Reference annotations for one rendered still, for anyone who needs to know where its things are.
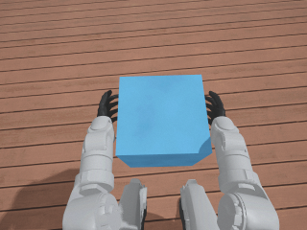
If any left robot hand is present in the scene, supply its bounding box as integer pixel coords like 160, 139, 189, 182
97, 90, 119, 123

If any right robot upper arm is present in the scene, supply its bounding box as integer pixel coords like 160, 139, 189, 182
217, 192, 279, 230

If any right robot hand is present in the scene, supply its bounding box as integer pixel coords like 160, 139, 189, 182
204, 91, 226, 126

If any robot left forearm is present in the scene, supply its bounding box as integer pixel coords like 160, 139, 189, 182
62, 116, 116, 230

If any right robot thigh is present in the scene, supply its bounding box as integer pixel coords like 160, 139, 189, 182
179, 183, 220, 230

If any left robot thigh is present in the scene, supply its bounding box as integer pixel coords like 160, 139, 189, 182
118, 182, 148, 230

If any robot thigh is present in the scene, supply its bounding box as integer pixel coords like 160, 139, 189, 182
118, 182, 148, 230
179, 183, 220, 230

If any robot right forearm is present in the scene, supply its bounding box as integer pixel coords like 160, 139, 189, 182
210, 116, 280, 227

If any left robot upper arm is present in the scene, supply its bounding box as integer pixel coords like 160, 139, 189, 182
62, 192, 122, 230

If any carton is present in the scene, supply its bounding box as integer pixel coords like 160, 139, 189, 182
115, 75, 213, 168

